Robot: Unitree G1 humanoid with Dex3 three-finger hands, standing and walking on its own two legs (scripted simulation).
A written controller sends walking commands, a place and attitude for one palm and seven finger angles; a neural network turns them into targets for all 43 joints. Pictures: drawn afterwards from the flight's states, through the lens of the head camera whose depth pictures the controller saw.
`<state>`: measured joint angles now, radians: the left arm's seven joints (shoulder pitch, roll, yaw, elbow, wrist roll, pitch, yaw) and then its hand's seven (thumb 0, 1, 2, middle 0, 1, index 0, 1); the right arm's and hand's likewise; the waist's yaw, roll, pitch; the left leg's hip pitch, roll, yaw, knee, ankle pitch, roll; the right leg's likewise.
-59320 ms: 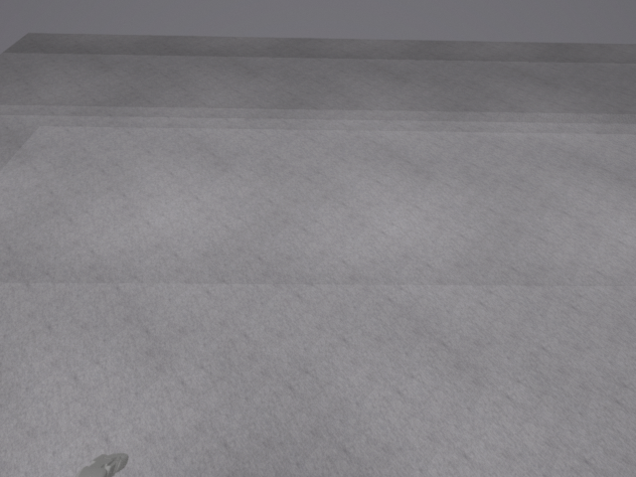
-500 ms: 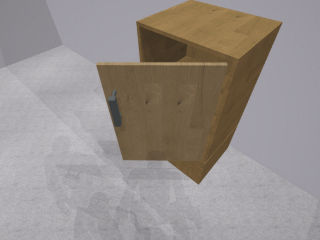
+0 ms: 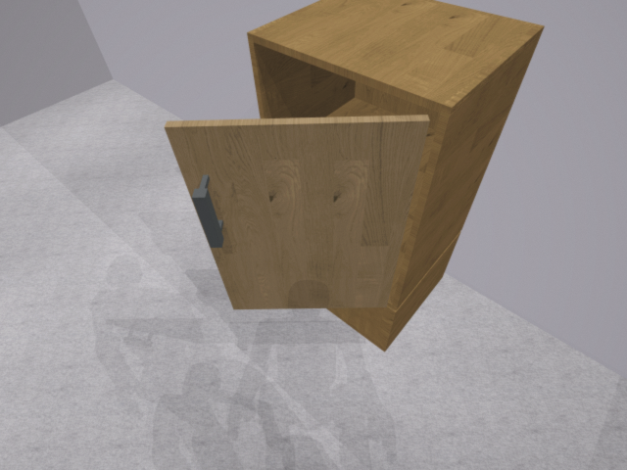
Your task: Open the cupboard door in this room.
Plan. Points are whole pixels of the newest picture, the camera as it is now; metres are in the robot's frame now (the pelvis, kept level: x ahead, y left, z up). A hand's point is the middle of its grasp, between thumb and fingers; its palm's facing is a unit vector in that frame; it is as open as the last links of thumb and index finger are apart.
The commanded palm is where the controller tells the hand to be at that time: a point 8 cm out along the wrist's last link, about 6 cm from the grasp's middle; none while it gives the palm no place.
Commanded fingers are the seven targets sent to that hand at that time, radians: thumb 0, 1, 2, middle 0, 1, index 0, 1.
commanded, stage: come to a stop and stand still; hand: left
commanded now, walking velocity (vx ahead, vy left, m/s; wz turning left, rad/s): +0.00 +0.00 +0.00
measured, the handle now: (211, 211) +0.56 +0.23 -0.04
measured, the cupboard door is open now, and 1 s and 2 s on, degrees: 41 41 41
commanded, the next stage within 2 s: look again from close up in 0.52 s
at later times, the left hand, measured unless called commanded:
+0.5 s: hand out of the picture +0.04 +0.16 -0.17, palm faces +0.02 -0.97 -0.22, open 7.3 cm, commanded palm none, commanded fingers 0.00 0.90 0.90 -0.20 -0.30 -0.20 -0.30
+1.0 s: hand out of the picture +0.04 +0.16 -0.17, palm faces +0.03 -0.98 -0.21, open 7.3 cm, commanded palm none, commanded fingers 0.00 0.90 0.90 -0.20 -0.30 -0.20 -0.30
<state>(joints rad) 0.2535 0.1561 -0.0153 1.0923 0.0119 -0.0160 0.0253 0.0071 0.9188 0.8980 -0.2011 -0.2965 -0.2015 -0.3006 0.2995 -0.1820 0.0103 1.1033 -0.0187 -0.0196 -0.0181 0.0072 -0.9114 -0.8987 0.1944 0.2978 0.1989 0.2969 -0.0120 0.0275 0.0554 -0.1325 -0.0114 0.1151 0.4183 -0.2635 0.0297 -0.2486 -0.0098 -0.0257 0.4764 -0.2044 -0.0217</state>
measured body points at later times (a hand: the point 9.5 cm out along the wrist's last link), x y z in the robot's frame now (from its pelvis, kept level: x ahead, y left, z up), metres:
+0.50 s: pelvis +0.02 -0.02 +0.00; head +0.03 -0.03 +0.45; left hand +0.04 +0.21 -0.15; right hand +0.02 -0.24 -0.17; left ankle -0.02 +0.10 -0.74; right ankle +0.03 -0.10 -0.74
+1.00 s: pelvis +0.02 -0.02 +0.00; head +0.04 -0.03 +0.45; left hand +0.03 +0.21 -0.15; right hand +0.02 -0.24 -0.16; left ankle -0.02 +0.10 -0.74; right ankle +0.03 -0.10 -0.74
